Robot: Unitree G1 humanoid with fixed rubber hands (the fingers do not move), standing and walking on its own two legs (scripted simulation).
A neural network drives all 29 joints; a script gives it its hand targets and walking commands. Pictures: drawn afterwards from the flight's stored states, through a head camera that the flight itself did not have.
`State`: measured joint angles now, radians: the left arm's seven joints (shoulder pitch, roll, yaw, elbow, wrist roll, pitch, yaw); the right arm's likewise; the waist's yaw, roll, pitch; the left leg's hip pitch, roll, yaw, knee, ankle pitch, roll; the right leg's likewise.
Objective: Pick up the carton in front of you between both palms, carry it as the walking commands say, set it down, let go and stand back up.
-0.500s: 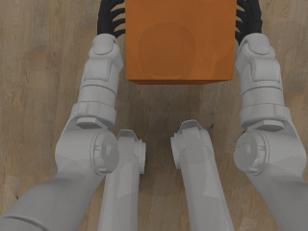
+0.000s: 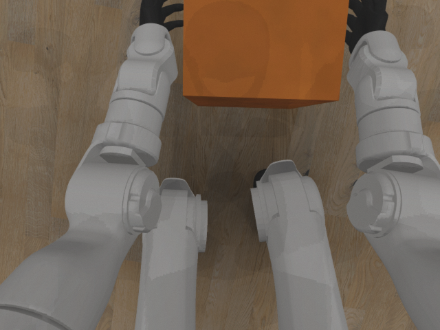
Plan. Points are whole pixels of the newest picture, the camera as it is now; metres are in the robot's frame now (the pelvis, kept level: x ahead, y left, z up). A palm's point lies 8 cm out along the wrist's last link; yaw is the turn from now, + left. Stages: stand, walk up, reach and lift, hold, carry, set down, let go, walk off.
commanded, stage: set down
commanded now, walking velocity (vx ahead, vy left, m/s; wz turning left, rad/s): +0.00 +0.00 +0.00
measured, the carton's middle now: (253, 45) +0.51 -0.11 -0.24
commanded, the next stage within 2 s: none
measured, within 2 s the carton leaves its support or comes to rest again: rests again in 0.30 s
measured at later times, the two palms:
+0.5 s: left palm (152, 34) +0.53 +0.05 -0.18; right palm (353, 44) +0.48 -0.25 -0.18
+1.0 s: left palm (140, 42) +0.53 +0.08 -0.21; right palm (367, 55) +0.46 -0.29 -0.21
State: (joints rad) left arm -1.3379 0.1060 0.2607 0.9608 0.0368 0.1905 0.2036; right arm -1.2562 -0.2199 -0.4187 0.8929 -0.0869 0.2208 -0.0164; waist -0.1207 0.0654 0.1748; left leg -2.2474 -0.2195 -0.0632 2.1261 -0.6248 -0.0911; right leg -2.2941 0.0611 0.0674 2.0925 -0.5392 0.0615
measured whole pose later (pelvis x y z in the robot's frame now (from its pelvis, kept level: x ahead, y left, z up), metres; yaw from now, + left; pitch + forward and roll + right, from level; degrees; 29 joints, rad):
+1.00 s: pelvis -0.01 +0.00 -0.02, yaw -1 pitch +35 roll +0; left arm -1.44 0.29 0.08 1.12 -0.11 0.07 0.13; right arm -1.38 -0.39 -0.34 1.21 0.06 0.00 -0.02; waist -0.11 0.04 0.40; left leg -2.21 -0.14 -0.03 2.20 -0.62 -0.06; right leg -2.25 0.00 0.03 2.16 -0.52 0.02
